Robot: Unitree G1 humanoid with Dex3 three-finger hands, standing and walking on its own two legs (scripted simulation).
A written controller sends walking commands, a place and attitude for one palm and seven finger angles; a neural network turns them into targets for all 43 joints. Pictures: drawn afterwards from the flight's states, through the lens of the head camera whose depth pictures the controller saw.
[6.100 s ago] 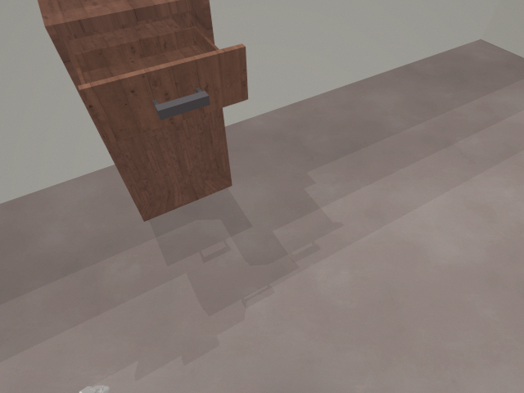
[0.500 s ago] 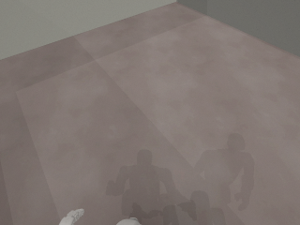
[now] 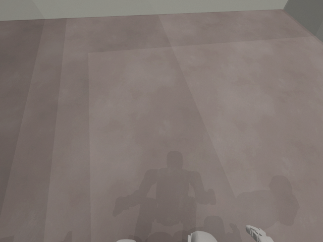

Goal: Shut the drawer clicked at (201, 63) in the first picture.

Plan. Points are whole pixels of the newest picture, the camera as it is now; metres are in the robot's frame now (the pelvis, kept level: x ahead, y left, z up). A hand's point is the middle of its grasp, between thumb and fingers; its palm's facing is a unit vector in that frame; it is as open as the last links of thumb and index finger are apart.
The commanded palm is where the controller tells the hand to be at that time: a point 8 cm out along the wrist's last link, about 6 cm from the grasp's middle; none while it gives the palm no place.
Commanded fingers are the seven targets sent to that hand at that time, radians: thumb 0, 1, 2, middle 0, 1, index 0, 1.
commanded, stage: turn to face it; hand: left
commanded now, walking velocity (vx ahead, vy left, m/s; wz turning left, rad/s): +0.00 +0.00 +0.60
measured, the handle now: out of the picture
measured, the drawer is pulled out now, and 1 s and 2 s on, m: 0.30 0.30 0.30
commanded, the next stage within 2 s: none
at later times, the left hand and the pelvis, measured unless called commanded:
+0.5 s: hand out of the picture +0.04 +0.16 -0.14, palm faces +0.30 -0.91 -0.27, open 7.4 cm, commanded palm none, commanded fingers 0.00 0.90 0.90 -0.20 -0.30 -0.20 -0.30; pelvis +0.01 -0.05 +0.01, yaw +20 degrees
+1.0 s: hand out of the picture -0.09 +0.23 -0.16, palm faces +0.60 -0.76 -0.25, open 7.4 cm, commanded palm none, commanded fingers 0.00 0.90 0.90 -0.20 -0.30 -0.20 -0.30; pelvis -0.03 +0.00 +0.01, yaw +36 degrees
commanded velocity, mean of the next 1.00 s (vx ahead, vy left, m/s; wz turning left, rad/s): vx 0.00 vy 0.00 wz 0.60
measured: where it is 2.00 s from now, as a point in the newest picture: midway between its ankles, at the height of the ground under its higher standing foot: outside the picture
